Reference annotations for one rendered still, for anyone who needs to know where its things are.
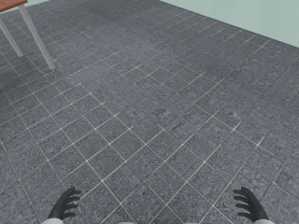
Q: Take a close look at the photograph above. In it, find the robot left hand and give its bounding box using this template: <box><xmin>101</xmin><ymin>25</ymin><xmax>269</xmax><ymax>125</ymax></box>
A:
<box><xmin>48</xmin><ymin>187</ymin><xmax>81</xmax><ymax>221</ymax></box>

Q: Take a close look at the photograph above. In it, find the robot right hand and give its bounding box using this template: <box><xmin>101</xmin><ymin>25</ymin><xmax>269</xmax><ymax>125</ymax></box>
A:
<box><xmin>234</xmin><ymin>187</ymin><xmax>269</xmax><ymax>223</ymax></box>

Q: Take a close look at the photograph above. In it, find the table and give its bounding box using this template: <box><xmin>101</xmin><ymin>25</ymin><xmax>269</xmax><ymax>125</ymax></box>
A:
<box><xmin>0</xmin><ymin>0</ymin><xmax>55</xmax><ymax>70</ymax></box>

